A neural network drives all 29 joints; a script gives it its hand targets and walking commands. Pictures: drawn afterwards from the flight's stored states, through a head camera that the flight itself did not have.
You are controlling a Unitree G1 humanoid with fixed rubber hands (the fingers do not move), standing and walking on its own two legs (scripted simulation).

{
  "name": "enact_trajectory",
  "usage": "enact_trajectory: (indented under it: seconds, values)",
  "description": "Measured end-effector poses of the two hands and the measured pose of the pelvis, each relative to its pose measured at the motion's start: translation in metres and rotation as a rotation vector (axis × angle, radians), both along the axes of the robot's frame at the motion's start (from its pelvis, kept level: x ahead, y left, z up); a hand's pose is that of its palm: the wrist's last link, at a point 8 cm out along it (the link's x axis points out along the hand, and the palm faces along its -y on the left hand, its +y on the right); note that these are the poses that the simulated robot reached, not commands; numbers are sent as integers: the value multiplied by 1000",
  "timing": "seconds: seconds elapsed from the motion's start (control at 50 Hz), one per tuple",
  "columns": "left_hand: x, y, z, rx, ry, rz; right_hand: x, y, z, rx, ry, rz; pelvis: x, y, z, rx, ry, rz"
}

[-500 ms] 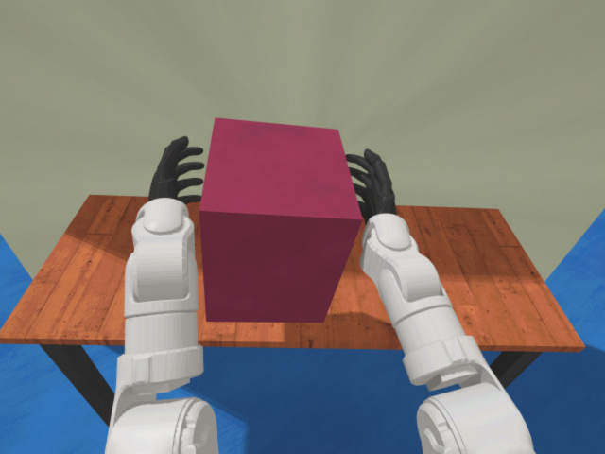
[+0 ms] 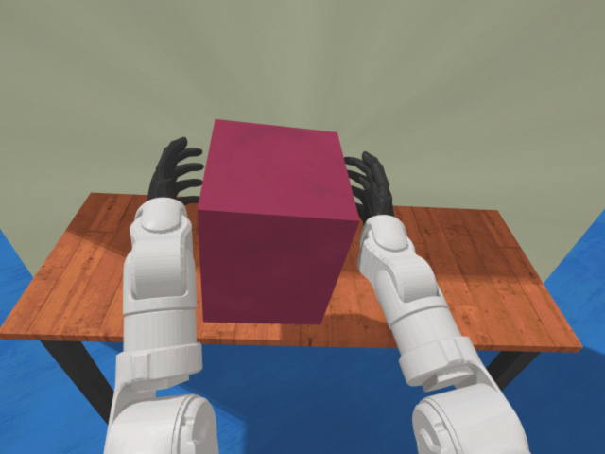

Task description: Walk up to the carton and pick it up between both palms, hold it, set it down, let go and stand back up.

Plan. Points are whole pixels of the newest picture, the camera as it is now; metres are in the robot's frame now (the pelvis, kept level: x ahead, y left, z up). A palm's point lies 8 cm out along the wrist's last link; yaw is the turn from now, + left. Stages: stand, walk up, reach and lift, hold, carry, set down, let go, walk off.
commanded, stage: hold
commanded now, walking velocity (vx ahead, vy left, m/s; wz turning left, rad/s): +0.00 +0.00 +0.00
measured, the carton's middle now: (270, 226) +0.39 +0.02 +0.12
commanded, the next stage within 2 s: none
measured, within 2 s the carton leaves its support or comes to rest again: neither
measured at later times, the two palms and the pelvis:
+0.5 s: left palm (170, 201) +0.36 +0.14 +0.19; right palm (375, 211) +0.36 -0.12 +0.17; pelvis +0.01 +0.00 +0.00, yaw +0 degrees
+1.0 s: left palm (168, 203) +0.36 +0.14 +0.19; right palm (376, 216) +0.35 -0.12 +0.16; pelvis +0.00 +0.00 +0.00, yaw +0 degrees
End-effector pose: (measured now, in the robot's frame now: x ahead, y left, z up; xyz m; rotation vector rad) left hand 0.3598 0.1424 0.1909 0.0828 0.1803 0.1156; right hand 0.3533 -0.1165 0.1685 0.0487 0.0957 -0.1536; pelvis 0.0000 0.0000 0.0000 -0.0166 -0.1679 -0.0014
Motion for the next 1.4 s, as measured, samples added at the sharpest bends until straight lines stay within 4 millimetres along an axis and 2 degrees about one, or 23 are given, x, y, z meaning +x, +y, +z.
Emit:
enact_trajectory:
  seconds: [0.22, 0.44, 0.64, 1.0, 1.4]
  values:
    - [3, -3, 6, 7, -11, -3, 3, -3, 4, 0, -11, -2, 1, 1, 0, 0, -1, -6]
    - [6, -2, -3, 10, 12, 3, 7, -3, -3, 0, 11, 6, 5, -1, 0, -1, 1, -1]
    - [1, -2, 0, -10, -25, 6, 4, -2, 4, 7, -25, 6, 6, -2, 0, -4, -5, 6]
    - [0, -2, -2, 5, 3, -6, -1, -1, -4, 1, 4, -3, 0, 0, 0, -1, -1, -1]
    - [2, -3, 3, -2, -20, 2, 4, -3, 5, -7, -20, 7, 6, -2, 0, -2, -7, -2]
